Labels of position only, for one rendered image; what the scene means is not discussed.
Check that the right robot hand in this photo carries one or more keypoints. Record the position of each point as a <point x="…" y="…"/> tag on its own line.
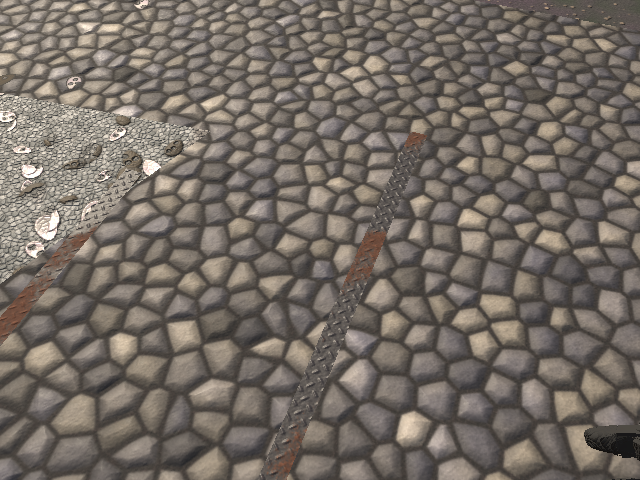
<point x="621" y="439"/>

